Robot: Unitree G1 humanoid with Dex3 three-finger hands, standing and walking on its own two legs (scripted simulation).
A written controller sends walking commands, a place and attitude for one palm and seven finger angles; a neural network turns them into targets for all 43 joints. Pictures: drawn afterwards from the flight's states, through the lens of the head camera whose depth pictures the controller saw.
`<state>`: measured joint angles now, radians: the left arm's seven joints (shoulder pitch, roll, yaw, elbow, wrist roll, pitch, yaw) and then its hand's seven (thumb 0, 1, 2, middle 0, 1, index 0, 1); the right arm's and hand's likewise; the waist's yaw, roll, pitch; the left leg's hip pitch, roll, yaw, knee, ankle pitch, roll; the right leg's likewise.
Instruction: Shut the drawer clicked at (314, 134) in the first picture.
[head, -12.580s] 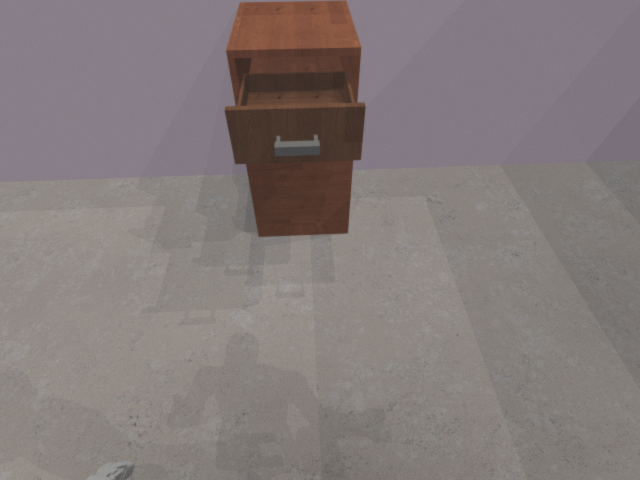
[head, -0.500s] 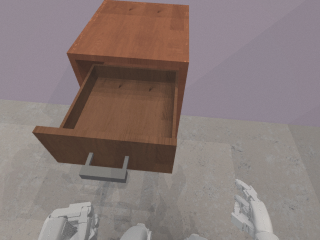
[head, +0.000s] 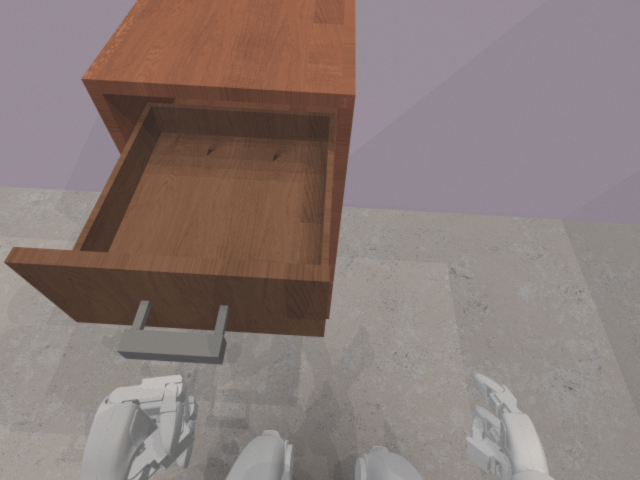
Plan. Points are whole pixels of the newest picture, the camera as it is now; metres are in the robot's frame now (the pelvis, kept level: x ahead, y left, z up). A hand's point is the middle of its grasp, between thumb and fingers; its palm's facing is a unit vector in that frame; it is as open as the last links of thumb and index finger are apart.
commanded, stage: bring the fist close to the handle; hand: left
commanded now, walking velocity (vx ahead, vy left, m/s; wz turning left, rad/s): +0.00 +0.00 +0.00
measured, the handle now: (179, 328) +0.29 +0.19 +0.02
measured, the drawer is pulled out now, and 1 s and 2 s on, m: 0.29 0.29 0.19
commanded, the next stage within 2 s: push the drawer shut in 0.66 s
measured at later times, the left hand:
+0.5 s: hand (193, 413) +0.20 +0.15 +0.03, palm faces +0.04 -1.00 -0.03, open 3.3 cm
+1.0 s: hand (206, 405) +0.21 +0.14 +0.02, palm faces -0.03 -1.00 -0.02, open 3.2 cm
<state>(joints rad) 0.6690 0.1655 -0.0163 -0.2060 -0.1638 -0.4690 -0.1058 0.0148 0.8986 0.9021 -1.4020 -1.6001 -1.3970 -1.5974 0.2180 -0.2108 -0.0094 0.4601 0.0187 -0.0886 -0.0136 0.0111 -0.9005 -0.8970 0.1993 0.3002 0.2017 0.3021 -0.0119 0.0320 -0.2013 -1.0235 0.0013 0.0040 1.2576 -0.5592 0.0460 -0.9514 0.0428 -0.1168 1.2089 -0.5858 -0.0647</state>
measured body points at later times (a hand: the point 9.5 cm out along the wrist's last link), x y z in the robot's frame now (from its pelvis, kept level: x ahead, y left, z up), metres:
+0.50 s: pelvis +0.00 +0.00 -0.02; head +0.08 +0.01 +0.43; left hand +0.19 +0.20 +0.04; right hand +0.19 -0.23 -0.10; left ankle +0.02 +0.09 -0.63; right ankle +0.00 -0.09 -0.63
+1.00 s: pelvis -0.01 +0.00 -0.02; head +0.08 +0.02 +0.42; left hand +0.20 +0.19 +0.02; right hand +0.19 -0.22 -0.10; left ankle +0.02 +0.09 -0.63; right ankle +0.00 -0.09 -0.63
